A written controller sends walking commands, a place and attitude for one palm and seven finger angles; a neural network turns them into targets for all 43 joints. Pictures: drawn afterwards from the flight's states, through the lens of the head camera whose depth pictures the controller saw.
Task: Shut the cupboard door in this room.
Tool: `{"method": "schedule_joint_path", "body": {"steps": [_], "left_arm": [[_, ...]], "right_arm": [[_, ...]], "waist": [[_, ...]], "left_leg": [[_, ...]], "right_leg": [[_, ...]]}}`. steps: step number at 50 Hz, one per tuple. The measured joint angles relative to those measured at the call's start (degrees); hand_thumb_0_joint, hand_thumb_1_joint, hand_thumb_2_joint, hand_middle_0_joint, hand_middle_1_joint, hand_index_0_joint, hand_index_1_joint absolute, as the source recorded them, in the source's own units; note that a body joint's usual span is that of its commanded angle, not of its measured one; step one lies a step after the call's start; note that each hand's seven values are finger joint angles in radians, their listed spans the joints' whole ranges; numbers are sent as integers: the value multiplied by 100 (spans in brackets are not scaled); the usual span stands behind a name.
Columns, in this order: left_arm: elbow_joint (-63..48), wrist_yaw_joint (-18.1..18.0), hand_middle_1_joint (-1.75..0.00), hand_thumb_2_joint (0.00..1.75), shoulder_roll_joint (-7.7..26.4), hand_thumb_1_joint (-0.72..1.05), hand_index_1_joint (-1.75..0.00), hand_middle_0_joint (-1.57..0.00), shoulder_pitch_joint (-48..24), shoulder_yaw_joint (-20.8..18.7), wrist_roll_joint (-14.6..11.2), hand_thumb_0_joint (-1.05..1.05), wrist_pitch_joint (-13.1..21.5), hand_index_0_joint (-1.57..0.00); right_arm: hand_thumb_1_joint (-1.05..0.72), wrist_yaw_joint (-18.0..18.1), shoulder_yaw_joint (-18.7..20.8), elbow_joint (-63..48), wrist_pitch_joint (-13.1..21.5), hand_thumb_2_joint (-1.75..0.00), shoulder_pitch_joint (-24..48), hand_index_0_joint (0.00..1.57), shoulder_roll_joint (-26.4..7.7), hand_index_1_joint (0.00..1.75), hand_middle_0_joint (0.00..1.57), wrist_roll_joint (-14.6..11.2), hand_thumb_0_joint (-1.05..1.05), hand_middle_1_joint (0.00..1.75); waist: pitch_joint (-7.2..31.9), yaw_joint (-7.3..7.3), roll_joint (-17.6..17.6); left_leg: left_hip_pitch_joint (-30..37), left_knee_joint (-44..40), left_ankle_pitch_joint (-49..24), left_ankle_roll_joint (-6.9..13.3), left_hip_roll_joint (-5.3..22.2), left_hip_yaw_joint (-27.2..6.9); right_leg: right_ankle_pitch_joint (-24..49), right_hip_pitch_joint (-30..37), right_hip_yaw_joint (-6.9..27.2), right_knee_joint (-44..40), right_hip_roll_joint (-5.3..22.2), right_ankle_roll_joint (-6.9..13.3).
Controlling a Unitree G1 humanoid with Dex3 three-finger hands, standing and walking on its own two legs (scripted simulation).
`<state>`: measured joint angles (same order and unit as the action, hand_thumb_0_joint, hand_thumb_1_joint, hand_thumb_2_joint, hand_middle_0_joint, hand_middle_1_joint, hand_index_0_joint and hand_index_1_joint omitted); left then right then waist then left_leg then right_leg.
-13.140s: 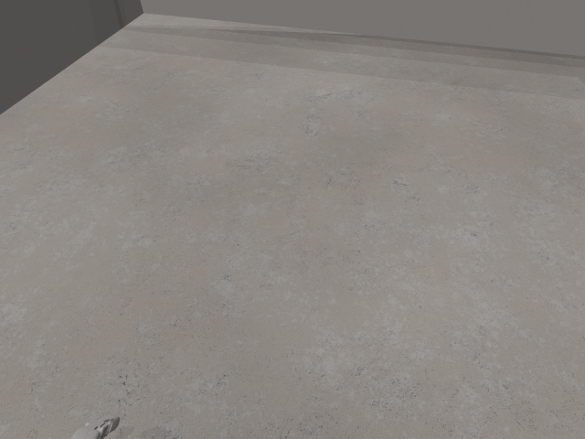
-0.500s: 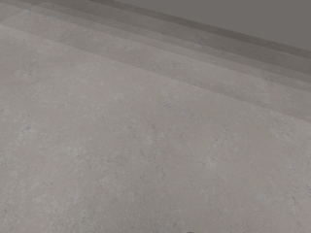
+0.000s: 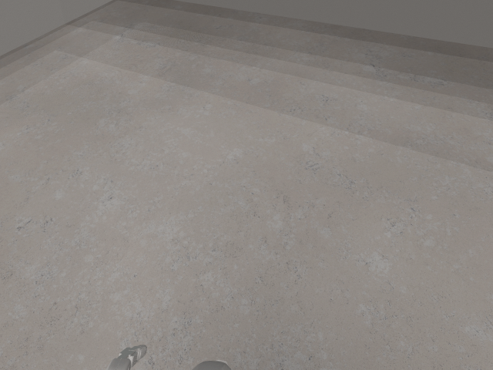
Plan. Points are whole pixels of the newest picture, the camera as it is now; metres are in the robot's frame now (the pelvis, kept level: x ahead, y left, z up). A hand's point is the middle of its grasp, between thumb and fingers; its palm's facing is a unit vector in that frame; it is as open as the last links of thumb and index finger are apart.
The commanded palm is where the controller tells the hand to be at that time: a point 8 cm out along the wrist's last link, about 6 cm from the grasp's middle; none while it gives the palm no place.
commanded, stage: turn or walk to find it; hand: left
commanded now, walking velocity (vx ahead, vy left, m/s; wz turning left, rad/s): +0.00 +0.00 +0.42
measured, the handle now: out of the picture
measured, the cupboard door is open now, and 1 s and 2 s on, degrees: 92 92 92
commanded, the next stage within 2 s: none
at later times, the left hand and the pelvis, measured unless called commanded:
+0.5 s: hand out of the picture -0.07 +0.25 -0.19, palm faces +0.29 -0.93 -0.24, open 7.4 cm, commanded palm none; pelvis -0.03 +0.04 -0.01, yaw +13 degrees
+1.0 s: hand out of the picture -0.02 +0.22 -0.14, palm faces +0.41 -0.86 -0.29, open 7.3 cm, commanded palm none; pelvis -0.05 -0.01 +0.00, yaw +26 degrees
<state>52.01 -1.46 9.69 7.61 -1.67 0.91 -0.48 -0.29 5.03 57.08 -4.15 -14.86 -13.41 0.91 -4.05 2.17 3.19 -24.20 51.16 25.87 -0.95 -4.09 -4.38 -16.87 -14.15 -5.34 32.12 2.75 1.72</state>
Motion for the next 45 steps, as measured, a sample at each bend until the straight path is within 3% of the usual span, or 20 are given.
{"method": "schedule_joint_path", "body": {"steps": [4,8,17,20,21,23,25,28,31,38,42,45], "left_arm": [[71,-6,-30,89,-78,91,-30,-20,196,11,-6,1,-24,-21],[152,-8,-30,89,-97,91,-30,-20,359,3,11,1,-3,-21],[330,22,-30,89,89,91,-30,-20,639,-76,89,1,0,-21],[417,28,-30,89,237,91,-30,-20,720,-131,66,1,-47,-21],[439,29,-30,89,307,91,-30,-20,751,-158,39,1,-84,-21],[518,9,-30,89,452,91,-30,-20,763,-206,14,1,-220,-21],[603,0,-30,89,520,91,-30,-20,751,-228,22,1,-347,-20],[626,45,-30,89,544,91,-30,-20,633,-237,16,1,-362,-20],[534,69,-30,89,537,91,-30,-20,497,-222,7,1,-284,-20],[326,32,-30,89,440,91,-30,-20,148,-173,-16,1,-255,-20],[196,27,-30,89,323,91,-30,-20,-60,-131,-42,1,-223,-20],[90,34,-30,89,236,91,-30,-20,-136,-87,-61,1,-131,-20]], "right_arm": [[-91,-62,62,31,-45,-90,-26,19,-104,30,20,29,1,30],[-91,-78,68,73,-63,-90,-39,19,-138,30,20,31,1,30],[-91,-48,-59,48,-16,-90,368,19,-55,30,20,-39,1,30],[-91,-47,-111,-80,103,-90,534,19,-22,30,20,-60,1,30],[-91,-47,-119,-111,164,-90,589,19,7,30,20,-53,1,30],[-91,-49,-161,-170,235,-90,697,19,122,30,20,-30,1,30],[-91,-22,-211,-226,278,-90,707,19,193,30,20,-8,0,30],[-91,40,-264,-246,297,-90,685,20,235,30,20,0,0,30],[-91,54,-296,-224,314,-90,645,20,257,30,20,-15,0,30],[-91,36,-259,-185,293,-90,413,20,294,30,21,4,0,30],[-91,29,-201,-137,224,-90,249,20,246,30,21,34,0,30],[-91,22,-149,-83,170,-90,119,20,183,30,21,25,0,30]], "waist": [[13,-8,0],[24,-47,-49],[-84,-341,-331],[-84,-392,-419],[-80,-404,-497],[-101,-473,-682],[-36,-456,-678],[11,-411,-580],[22,-405,-522],[28,-237,-418],[4,-81,-286],[20,-23,-197]], "left_leg": [[-398,1427,-393,-123,241,155],[-331,1550,-583,-254,500,171],[532,-410,19,-265,651,574],[983,-1540,-542,-186,594,772],[1071,-1783,-802,-72,538,802],[1052,-1676,-714,161,436,858],[1103,-1776,-678,273,435,802],[1218,-2137,-907,316,407,638],[1300,-2440,-1128,359,333,523],[1254,-2591,-1328,349,173,281],[1077,-2448,-1348,263,124,91],[862,-2228,-1315,149,62,-49]], "right_leg": [[144,186,-216,-298,110,26],[187,238,-451,-394,203,31],[116,46,-864,-127,504,-109],[-21,-107,-1010,222,633,-246],[-113,-203,-1009,443,722,-306],[-922,-512,-597,1225,686,-449],[-1212,-792,-270,2022,500,-506],[-923,-1069,22,2759,339,-580],[-652,-1195,218,2971,291,-657],[-726,-1022,405,2376,194,-737],[-819,-690,390,1495,56,-671],[-326,-258,331,452,-53,-605]]}}
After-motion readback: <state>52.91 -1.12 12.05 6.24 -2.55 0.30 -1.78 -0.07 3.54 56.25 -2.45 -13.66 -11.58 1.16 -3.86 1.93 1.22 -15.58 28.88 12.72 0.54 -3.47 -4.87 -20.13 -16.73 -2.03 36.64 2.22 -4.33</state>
